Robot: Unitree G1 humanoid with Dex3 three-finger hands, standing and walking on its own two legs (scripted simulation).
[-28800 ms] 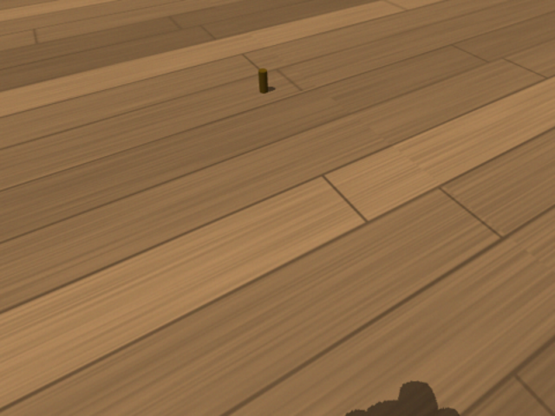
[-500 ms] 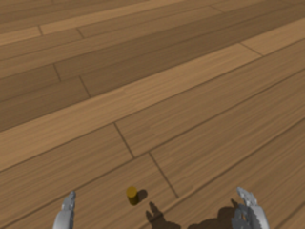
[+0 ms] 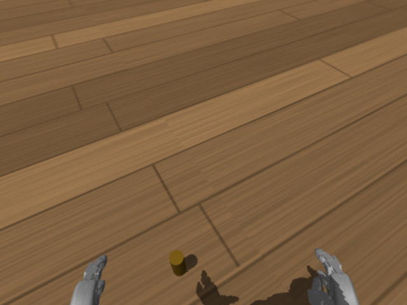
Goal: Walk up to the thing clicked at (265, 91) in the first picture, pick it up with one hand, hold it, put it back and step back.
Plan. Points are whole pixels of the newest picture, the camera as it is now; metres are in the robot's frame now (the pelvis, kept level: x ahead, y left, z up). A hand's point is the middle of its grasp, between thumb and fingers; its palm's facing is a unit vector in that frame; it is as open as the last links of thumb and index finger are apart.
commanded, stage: stand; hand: left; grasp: from the side
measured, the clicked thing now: (178, 263) +0.41 +0.14 -0.65
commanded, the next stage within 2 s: none
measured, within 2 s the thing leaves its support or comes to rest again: neither
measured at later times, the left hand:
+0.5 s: hand out of the picture +0.08 +0.25 -0.11, palm faces -0.01 -0.94 -0.35, open 7.5 cm
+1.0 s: hand out of the picture +0.01 +0.26 -0.10, palm faces +0.00 -0.94 -0.35, open 7.4 cm
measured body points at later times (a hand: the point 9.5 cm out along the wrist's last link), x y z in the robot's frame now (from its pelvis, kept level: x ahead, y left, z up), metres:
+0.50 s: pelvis -0.01 +0.01 +0.03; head +0.00 +0.01 +0.48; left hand +0.08 +0.30 -0.09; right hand +0.09 -0.28 -0.09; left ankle +0.00 +0.13 -0.69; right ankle -0.01 -0.13 -0.69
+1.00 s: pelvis -0.02 +0.01 +0.06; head -0.02 +0.00 +0.50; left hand +0.01 +0.30 -0.08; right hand +0.05 -0.27 -0.09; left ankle +0.00 +0.13 -0.69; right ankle -0.01 -0.13 -0.69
